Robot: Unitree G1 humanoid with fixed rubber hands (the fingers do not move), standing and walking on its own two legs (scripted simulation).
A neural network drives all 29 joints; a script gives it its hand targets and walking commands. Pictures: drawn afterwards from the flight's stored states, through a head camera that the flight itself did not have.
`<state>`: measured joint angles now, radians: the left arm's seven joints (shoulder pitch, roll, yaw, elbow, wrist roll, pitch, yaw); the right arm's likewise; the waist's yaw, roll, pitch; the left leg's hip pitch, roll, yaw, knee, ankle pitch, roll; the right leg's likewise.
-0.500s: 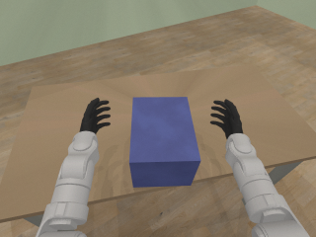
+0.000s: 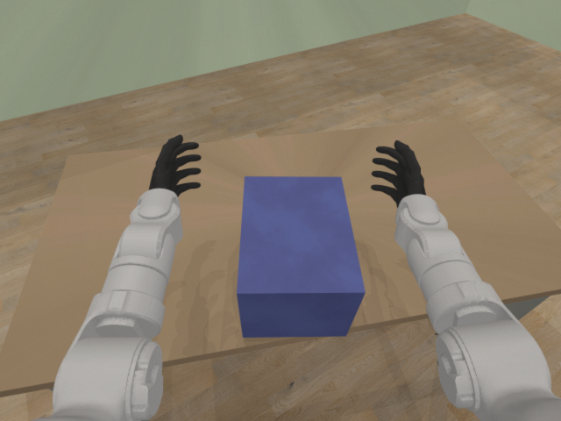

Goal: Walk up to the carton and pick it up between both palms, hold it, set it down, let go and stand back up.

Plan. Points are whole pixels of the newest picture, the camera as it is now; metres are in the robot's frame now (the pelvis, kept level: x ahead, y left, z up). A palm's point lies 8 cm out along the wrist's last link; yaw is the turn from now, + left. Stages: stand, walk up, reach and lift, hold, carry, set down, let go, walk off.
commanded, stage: reach and lift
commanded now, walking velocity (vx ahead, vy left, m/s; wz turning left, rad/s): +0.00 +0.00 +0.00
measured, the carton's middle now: (293, 254) +0.41 -0.01 -0.03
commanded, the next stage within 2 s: none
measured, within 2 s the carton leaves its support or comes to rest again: neither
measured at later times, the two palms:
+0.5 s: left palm (184, 245) +0.39 +0.16 +0.02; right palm (387, 244) +0.39 -0.16 +0.02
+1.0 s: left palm (211, 243) +0.40 +0.12 +0.01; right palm (377, 247) +0.40 -0.15 +0.01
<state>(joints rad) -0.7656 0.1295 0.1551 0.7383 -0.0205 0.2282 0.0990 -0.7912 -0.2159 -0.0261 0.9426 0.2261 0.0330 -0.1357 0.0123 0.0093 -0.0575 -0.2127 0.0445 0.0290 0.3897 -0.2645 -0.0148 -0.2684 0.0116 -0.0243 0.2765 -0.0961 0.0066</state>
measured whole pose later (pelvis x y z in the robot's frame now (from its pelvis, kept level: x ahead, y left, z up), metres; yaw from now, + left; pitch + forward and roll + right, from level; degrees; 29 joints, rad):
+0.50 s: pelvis -0.02 -0.01 -0.02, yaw +1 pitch +17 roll -1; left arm -0.88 0.12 0.09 1.40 -0.12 -0.37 0.14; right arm -0.85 -0.13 -0.13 1.33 0.10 -0.31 -0.11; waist -0.01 0.02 -0.20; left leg -0.61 0.04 0.00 0.62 -0.31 -0.02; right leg -0.66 0.00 -0.05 0.52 -0.16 0.00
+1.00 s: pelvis -0.04 -0.02 -0.04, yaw +3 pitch +22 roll +0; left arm -0.99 0.09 0.20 1.48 -0.02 -0.46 0.12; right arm -0.93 -0.03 -0.28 1.34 -0.05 -0.36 -0.15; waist -0.05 0.01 -0.23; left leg -0.77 0.02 -0.02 0.71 -0.32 -0.03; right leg -0.84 -0.02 -0.06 0.64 -0.19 -0.01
